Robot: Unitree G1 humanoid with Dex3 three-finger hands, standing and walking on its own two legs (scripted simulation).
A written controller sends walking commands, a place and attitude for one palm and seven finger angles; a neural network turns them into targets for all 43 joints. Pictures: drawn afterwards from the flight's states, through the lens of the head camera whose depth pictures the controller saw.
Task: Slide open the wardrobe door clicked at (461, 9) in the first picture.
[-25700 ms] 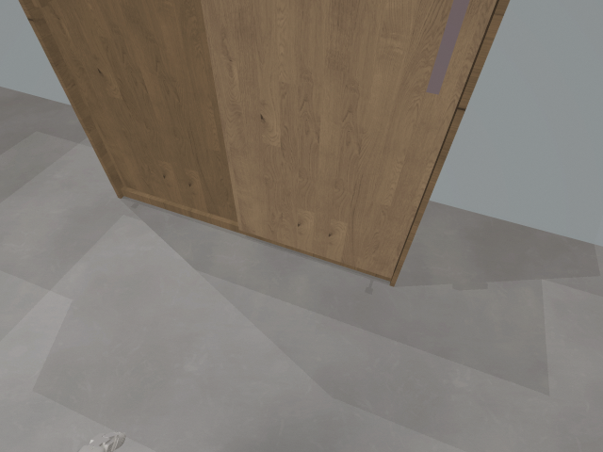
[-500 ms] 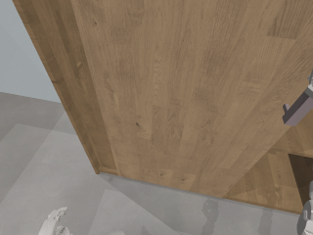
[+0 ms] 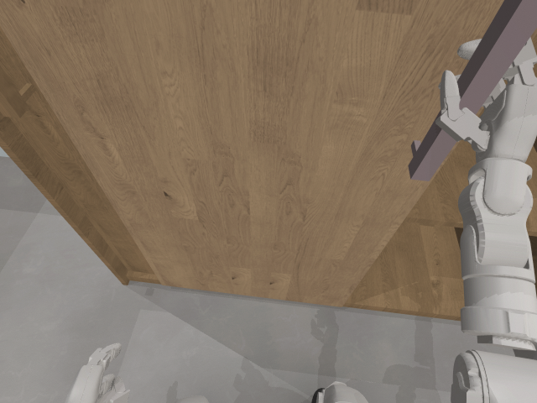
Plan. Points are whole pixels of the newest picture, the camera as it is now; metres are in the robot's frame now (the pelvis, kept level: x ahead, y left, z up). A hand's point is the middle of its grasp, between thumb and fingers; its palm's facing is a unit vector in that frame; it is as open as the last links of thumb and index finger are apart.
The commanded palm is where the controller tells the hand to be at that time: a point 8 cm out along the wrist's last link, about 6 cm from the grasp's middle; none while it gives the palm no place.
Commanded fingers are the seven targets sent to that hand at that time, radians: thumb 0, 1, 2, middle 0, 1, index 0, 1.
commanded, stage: stop walking and hold the door there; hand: right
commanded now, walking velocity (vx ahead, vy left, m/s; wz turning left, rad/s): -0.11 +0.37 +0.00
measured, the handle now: (464, 82) +0.45 -0.20 +0.24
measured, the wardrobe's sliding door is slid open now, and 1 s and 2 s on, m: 0.49 0.49 0.49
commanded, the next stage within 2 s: loosen the grip on the handle in 0.76 s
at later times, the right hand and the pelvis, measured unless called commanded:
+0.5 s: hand (447, 111) +0.41 -0.17 +0.23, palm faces +0.16 +0.99 -0.05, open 6.3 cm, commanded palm +0.38 -0.20 +0.20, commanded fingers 0.00 -0.90 -0.90 0.45 1.40 0.45 1.40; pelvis -0.01 -0.01 +0.02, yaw -1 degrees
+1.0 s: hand (457, 106) +0.41 -0.18 +0.24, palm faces +0.17 +0.98 -0.03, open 7.2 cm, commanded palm +0.37 -0.22 +0.22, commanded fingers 0.00 0.07 -0.43 0.45 1.40 0.45 1.40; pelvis -0.02 +0.00 +0.02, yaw -1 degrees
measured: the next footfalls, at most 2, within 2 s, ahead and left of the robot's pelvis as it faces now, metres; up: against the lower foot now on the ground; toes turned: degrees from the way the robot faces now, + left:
left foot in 0.14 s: +0.03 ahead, +0.12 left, +0.00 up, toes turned +3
right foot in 0.36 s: +0.07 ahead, -0.13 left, +0.00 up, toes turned -2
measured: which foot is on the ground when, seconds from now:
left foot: up 0.00-0.12, down 0.14-1.00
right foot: down 0.00-0.18, up 0.20-0.34, down 0.36-1.00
